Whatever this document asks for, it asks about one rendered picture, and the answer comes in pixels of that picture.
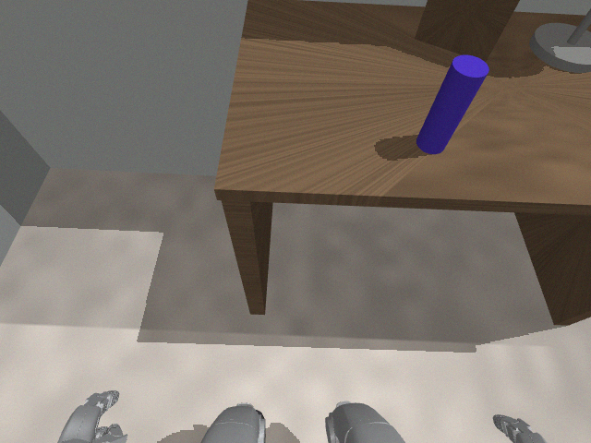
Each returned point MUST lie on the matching desk lamp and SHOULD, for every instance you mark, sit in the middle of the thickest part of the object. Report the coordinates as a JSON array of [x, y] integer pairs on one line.
[[564, 46]]

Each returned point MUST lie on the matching left robot hand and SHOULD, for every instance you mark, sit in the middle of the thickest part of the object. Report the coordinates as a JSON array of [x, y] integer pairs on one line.
[[83, 422]]

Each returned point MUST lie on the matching right robot hand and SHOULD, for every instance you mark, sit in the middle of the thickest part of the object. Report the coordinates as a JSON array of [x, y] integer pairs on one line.
[[517, 431]]

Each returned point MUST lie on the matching desk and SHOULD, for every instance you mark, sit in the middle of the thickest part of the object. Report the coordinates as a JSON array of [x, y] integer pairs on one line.
[[328, 100]]

